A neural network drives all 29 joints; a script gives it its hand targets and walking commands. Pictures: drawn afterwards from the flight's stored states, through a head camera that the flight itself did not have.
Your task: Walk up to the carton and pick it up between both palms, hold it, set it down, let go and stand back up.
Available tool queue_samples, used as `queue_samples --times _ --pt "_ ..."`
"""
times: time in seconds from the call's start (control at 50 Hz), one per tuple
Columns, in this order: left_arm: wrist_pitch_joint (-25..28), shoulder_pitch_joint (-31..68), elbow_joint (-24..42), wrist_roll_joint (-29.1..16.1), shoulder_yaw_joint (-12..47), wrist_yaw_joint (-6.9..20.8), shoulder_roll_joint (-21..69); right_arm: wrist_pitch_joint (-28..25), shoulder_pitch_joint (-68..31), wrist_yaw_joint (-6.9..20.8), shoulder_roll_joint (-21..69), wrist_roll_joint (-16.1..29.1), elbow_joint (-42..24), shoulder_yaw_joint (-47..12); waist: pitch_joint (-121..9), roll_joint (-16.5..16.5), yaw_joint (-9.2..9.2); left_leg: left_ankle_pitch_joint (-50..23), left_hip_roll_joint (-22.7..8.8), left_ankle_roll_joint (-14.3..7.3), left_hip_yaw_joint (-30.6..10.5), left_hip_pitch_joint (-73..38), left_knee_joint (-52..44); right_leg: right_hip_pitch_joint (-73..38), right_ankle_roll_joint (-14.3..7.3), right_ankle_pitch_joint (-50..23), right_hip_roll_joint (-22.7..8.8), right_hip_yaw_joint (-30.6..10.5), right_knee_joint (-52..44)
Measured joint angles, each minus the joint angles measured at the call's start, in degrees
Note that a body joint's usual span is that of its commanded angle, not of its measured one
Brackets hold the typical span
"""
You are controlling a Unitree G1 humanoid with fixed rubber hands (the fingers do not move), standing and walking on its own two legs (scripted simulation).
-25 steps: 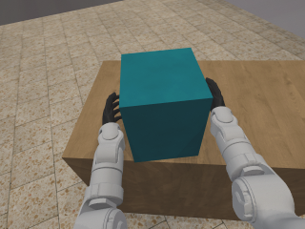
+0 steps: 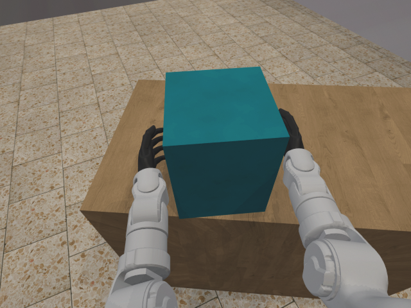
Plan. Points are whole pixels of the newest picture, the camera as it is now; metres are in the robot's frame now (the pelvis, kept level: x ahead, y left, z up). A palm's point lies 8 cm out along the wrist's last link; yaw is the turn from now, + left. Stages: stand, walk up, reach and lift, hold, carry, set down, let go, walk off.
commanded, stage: set down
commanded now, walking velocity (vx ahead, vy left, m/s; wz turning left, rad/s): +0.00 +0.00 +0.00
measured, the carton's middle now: (218, 145) +0.44 +0.04 +0.06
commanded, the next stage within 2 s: none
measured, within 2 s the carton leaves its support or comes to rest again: neither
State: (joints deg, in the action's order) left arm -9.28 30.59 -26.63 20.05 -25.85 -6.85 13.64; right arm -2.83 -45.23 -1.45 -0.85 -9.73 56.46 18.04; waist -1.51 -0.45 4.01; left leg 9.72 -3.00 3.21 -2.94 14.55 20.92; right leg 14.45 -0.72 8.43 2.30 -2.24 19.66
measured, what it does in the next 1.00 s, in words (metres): stands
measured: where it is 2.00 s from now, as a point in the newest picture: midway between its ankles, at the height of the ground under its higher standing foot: outside the picture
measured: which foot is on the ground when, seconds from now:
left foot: down 0.00-1.00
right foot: down 0.00-1.00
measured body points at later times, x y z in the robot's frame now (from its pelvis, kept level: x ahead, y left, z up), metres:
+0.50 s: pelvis +0.00 +0.00 +0.00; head +0.03 +0.01 +0.45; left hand +0.37 +0.18 +0.05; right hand +0.43 -0.11 +0.08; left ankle +0.01 +0.15 -0.75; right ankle +0.02 -0.11 -0.75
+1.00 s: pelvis -0.01 +0.00 -0.01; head +0.08 -0.01 +0.44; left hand +0.36 +0.19 +0.03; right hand +0.44 -0.15 +0.04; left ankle +0.01 +0.15 -0.75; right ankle +0.02 -0.11 -0.75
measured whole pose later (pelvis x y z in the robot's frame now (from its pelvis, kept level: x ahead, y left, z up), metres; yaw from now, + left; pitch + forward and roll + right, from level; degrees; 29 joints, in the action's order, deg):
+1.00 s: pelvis -0.01 +0.00 -0.01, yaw +0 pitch +13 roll -1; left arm -5.0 26.8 -27.2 0.6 -8.5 -10.7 2.7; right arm -7.6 -40.4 -1.3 -14.9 12.9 49.5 1.4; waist -3.0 -2.5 7.4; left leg 7.5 -3.2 3.2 -2.8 28.4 22.3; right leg 27.7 -0.5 5.3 2.5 -2.3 19.7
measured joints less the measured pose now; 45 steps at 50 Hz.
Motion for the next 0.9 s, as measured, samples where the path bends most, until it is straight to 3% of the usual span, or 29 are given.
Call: queue_samples --times 0.4,0.46,0.56,0.64,0.78,0.9 --pt "2.5 0.2 -1.6 1.4 -1.1 0.9 -0.2 -2.8 0.6 1.4 0.8 -1.5 0.1 2.8 1.0 0.7 -0.01 0.1 0.0 0.0 0.1 -0.6 -0.1 -0.5 0.0 0.1 0.0 0.0 0.0" --pt "2.3 0.2 -5.2 0.4 1.1 -0.8 -2.7 -2.9 0.6 1.6 -0.2 3.7 1.0 0.7 1.3 0.7 0.07 0.1 0.0 0.0 0.1 -0.5 -0.1 -0.5 0.0 0.1 0.0 0.0 0.0" --pt "1.9 0.4 -7.9 -6.7 5.5 -4.7 -6.0 -2.9 0.4 0.4 -3.7 13.9 2.4 -6.7 1.5 0.8 1.01 -0.4 0.0 0.0 0.1 1.8 -0.1 1.9 0.0 -0.3 0.0 0.0 0.0" --pt "2.6 0.5 -8.3 -12.6 10.5 -6.5 -8.4 -2.7 0.2 0.1 -6.6 19.5 3.0 -11.6 0.6 0.7 2.49 -1.1 0.0 0.0 0.1 5.9 0.0 5.9 0.0 -1.1 0.0 0.0 0.0" --pt "5.0 0.4 -8.3 -18.7 15.4 -6.8 -10.7 -2.8 0.2 0.0 -9.5 22.3 2.7 -15.5 -1.4 -1.2 3.41 -1.3 -0.1 0.0 0.1 12.6 1.3 12.1 0.0 -2.1 0.1 0.0 0.0" --pt "5.4 -2.7 -1.5 -19.5 17.3 -5.4 -10.8 -4.6 3.9 0.0 -11.2 22.6 -5.7 -16.4 -1.5 -2.2 3.41 -1.9 -0.1 0.0 0.1 14.2 1.4 13.5 0.1 -2.6 0.1 0.0 0.0"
